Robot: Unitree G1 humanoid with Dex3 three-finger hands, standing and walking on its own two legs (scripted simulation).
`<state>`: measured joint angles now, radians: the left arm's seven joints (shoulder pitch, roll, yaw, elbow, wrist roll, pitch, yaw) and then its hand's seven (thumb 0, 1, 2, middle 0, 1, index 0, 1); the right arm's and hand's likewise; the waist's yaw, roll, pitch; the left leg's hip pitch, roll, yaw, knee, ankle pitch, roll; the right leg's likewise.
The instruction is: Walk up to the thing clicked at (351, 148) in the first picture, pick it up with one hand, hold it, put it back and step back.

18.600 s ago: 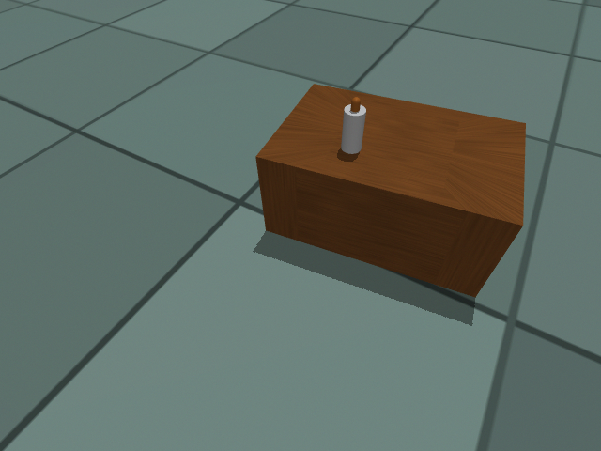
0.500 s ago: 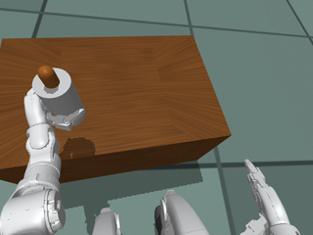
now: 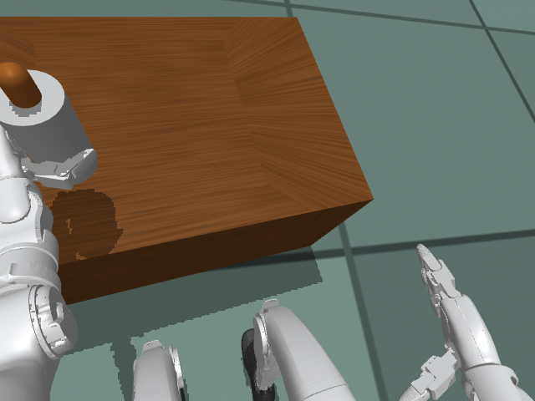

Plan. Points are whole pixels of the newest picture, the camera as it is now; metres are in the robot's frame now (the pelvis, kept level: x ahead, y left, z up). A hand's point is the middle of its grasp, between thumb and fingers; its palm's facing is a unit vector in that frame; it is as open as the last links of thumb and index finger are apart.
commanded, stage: crouch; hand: left
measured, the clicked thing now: (45, 125) +0.53 +0.18 +0.02
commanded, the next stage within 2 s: lower in 0.12 s
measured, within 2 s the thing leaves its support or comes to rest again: rests again in 1.26 s
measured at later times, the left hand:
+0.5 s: hand (62, 150) +0.55 +0.19 -0.07, palm faces +0.19 -0.98 -0.02, open 10.6 cm
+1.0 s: hand (71, 158) +0.56 +0.19 -0.12, palm faces +0.20 -0.98 -0.02, open 10.6 cm
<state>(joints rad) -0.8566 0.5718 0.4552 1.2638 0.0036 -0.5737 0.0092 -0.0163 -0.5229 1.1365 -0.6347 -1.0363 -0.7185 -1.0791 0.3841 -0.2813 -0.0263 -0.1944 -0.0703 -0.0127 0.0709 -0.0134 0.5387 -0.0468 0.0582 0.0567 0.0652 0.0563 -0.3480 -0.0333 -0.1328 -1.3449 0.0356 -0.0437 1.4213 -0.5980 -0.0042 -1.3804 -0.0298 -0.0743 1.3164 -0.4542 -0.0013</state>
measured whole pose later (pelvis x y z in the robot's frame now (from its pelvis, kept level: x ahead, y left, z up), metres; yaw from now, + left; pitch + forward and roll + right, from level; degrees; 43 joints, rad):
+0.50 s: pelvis +0.00 +0.01 -0.02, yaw -1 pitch +33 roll -5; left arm -0.90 0.67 0.49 1.33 0.04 -0.59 0.03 -0.02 -0.52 1.14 -0.64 -1.03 -0.72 -1.08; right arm 0.37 -0.30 -0.04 -0.28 -0.08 -0.03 0.08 -0.01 0.53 -0.05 0.06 0.06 0.07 0.06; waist -0.42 -0.04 -0.14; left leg -1.47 0.04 -0.05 1.52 -0.63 0.00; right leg -1.50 -0.02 -0.08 1.39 -0.46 0.01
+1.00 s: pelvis -0.02 +0.01 -0.06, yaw -3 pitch +36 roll -6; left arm -0.94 0.75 0.52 1.32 0.07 -0.59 0.04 -0.02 -0.52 1.14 -0.63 -1.04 -0.72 -1.08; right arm 0.38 -0.33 -0.07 -0.36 -0.08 -0.04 0.10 -0.01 0.53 -0.05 0.06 0.06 0.07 0.06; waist -0.48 -0.05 -0.13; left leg -1.62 0.05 -0.07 1.64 -0.65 0.00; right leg -1.64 -0.02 -0.09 1.49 -0.47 0.00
